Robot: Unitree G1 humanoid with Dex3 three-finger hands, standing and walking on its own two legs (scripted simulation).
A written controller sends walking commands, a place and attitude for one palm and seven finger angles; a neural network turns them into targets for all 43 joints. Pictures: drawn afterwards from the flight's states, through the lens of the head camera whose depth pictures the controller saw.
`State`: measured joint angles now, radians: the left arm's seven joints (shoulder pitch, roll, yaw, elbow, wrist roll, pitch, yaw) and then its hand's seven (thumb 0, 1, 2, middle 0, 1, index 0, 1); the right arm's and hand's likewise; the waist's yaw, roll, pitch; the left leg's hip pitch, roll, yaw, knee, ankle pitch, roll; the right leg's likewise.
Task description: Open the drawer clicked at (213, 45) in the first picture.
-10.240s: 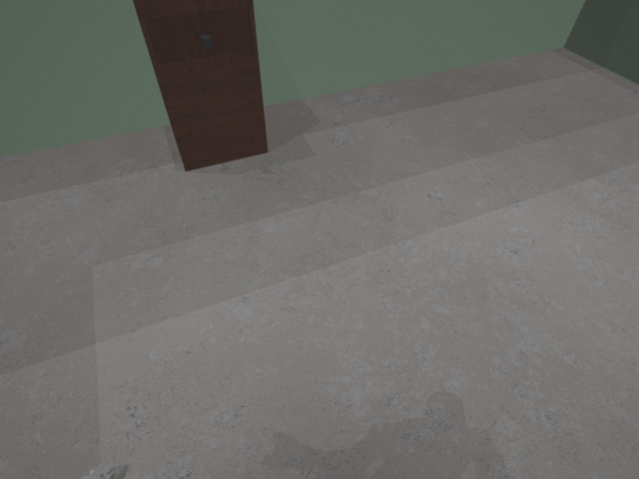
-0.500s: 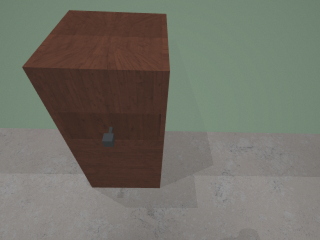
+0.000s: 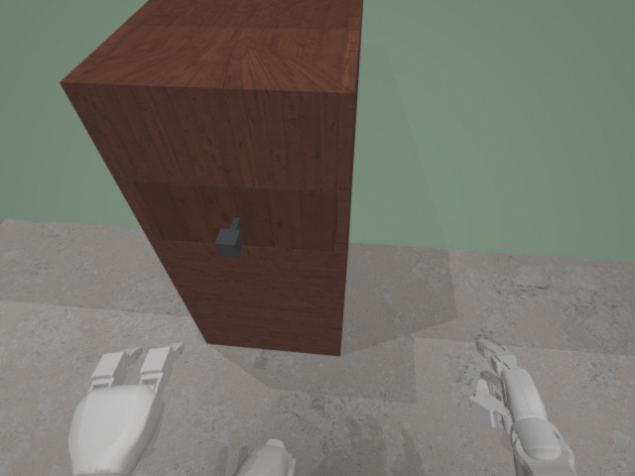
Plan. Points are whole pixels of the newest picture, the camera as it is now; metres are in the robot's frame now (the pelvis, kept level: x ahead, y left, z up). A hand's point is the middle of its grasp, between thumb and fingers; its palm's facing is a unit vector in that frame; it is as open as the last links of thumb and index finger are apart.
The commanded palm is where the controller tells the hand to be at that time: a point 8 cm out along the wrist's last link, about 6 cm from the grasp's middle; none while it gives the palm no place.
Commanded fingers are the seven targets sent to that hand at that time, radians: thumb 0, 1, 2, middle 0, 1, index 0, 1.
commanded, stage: raise the hand with hooked fingers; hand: left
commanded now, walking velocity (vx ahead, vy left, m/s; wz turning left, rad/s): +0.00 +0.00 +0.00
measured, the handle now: (232, 235) +0.52 +0.27 -0.08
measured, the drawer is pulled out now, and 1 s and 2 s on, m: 0.00 0.00 0.00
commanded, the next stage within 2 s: move the hooked fingers above the handle in 1.40 s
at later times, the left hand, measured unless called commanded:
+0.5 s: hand (147, 316) +0.26 +0.26 +0.06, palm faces +0.06 -0.09 -0.99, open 12.0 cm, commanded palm +0.24 +0.25 +0.13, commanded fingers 0.00 -0.29 0.39 -0.28 -1.07 -0.28 -1.07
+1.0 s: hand (144, 237) +0.33 +0.27 +0.13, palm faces +0.06 -0.09 -0.99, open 13.8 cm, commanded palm +0.31 +0.27 +0.19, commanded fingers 0.00 -0.50 0.30 -0.30 -1.20 -0.30 -1.20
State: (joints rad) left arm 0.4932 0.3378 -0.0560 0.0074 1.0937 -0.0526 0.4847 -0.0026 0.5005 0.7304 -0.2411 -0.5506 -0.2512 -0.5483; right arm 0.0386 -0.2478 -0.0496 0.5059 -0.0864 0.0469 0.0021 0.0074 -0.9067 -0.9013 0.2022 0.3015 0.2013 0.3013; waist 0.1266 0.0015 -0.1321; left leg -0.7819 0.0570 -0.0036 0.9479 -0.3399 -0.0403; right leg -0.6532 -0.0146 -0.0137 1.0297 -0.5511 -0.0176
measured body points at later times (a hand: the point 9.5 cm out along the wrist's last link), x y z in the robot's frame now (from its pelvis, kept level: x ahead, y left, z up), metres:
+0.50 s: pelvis +0.03 +0.01 +0.03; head +0.07 -0.02 +0.48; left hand +0.25 +0.26 +0.11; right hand +0.20 -0.24 -0.09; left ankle +0.07 +0.16 -0.67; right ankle -0.02 -0.11 -0.67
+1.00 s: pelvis +0.03 +0.03 +0.05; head +0.04 +0.00 +0.50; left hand +0.32 +0.27 +0.18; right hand +0.24 -0.18 -0.05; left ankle +0.07 +0.16 -0.67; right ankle -0.02 -0.11 -0.67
